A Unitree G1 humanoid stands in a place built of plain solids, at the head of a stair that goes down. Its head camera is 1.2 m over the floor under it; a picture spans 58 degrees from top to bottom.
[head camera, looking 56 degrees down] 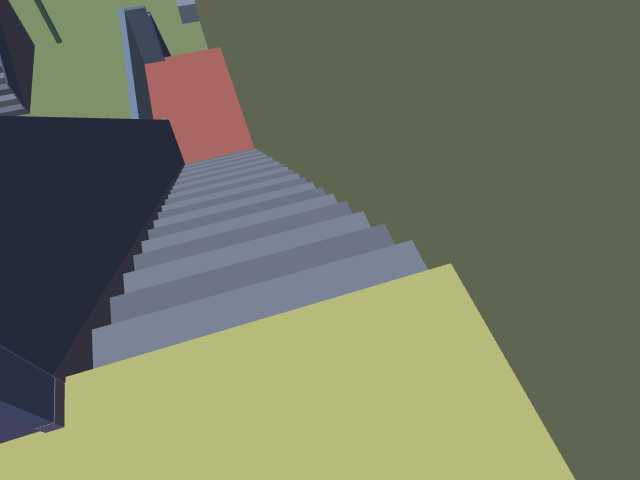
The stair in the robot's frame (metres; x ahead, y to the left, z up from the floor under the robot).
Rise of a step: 0.18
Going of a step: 0.22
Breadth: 1.19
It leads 18 degrees to the left of straight ahead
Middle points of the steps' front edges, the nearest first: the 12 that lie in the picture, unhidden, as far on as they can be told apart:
0.54 0.14 0.00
0.75 0.21 -0.18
0.96 0.28 -0.36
1.17 0.34 -0.54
1.38 0.41 -0.72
1.59 0.48 -0.90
1.80 0.55 -1.08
2.01 0.62 -1.26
2.22 0.69 -1.44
2.43 0.75 -1.62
2.64 0.82 -1.80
2.85 0.89 -1.98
